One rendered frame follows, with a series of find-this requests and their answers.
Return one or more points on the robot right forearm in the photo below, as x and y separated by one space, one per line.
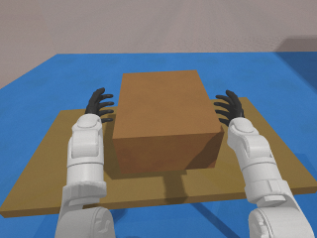
264 184

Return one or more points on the table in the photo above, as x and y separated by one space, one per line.
38 190

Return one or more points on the robot left forearm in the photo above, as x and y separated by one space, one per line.
85 160

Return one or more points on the left robot hand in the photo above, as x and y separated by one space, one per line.
94 104

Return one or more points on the carton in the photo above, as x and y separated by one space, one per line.
165 121

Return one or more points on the robot left upper arm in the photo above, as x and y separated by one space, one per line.
94 222

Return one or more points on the right robot hand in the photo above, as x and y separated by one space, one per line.
234 107

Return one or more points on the robot right upper arm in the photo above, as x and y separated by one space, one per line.
278 222

